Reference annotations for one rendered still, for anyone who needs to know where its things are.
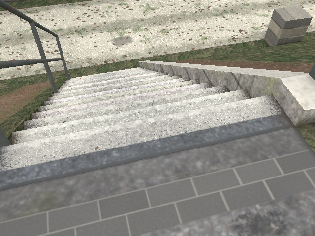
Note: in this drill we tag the stairs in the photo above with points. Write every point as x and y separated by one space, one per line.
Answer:
112 98

